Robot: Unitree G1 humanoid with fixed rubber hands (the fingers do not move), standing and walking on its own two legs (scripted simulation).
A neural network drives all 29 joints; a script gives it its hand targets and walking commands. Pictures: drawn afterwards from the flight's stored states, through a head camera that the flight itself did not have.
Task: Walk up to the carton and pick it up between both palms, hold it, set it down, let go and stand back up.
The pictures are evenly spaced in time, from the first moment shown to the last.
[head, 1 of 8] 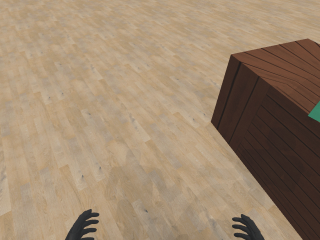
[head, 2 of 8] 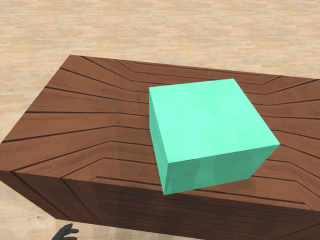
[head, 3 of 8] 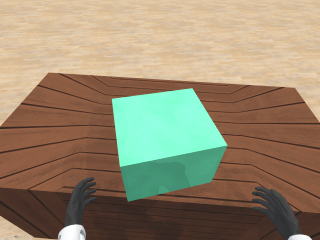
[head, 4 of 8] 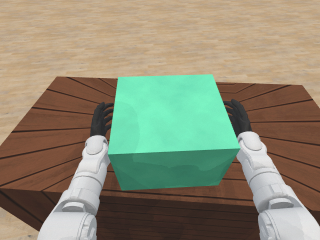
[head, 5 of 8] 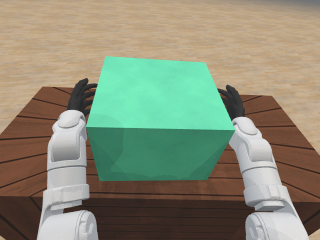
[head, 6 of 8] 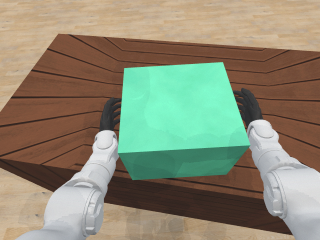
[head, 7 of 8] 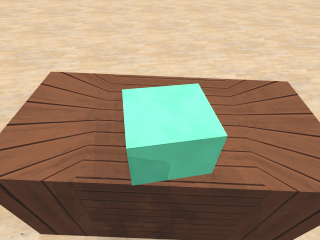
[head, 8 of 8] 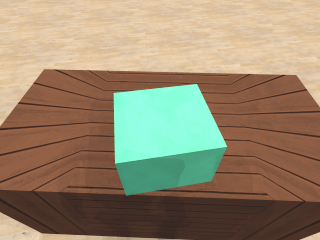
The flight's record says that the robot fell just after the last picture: no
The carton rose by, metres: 0.20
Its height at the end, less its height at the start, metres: +0.00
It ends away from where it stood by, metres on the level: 0.01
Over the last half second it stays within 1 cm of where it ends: yes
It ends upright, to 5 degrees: yes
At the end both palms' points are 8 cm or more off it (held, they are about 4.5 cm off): yes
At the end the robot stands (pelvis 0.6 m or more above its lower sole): yes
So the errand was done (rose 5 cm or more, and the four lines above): yes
